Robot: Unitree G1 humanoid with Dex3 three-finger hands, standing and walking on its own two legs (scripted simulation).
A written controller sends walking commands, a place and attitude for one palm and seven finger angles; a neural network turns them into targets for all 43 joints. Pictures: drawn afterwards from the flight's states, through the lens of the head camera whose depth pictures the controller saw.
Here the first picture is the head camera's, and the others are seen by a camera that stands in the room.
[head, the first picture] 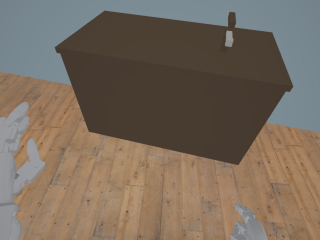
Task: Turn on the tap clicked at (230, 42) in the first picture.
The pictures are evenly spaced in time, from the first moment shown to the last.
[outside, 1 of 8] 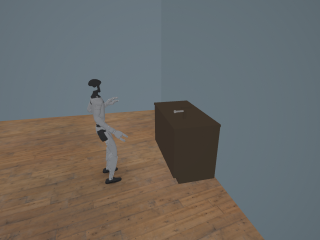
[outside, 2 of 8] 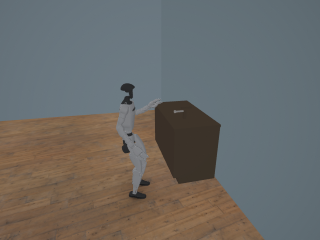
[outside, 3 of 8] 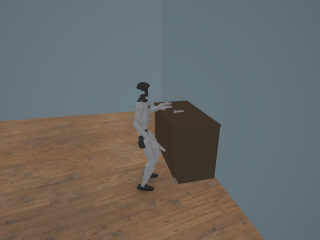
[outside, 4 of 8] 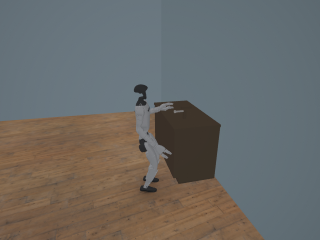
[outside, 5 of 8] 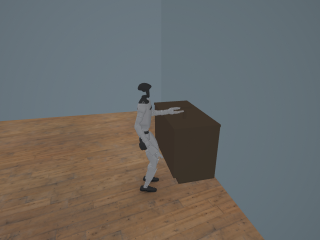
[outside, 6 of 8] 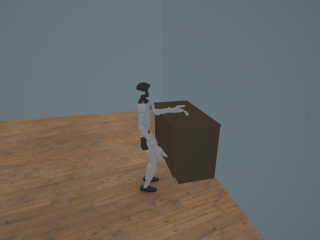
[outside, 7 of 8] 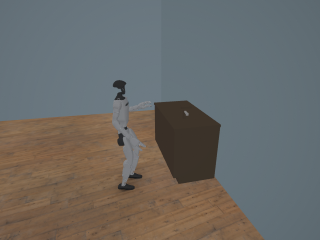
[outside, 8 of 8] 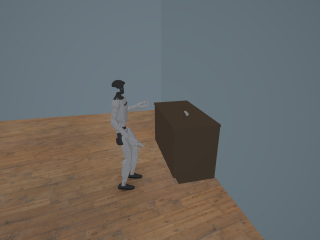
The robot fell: no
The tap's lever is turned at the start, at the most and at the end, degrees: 0 83 83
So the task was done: no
